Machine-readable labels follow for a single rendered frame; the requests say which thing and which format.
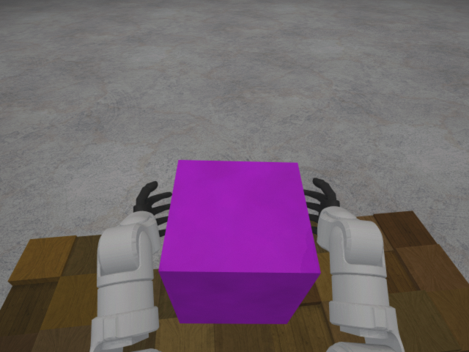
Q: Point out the right robot hand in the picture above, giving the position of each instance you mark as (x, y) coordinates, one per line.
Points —
(327, 199)

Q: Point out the robot right forearm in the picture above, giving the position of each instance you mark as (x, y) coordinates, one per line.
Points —
(360, 304)

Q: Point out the left robot hand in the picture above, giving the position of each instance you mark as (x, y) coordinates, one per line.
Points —
(143, 203)

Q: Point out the carton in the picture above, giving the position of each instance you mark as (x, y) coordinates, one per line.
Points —
(238, 246)

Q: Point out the robot left forearm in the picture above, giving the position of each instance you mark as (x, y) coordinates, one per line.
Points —
(125, 302)

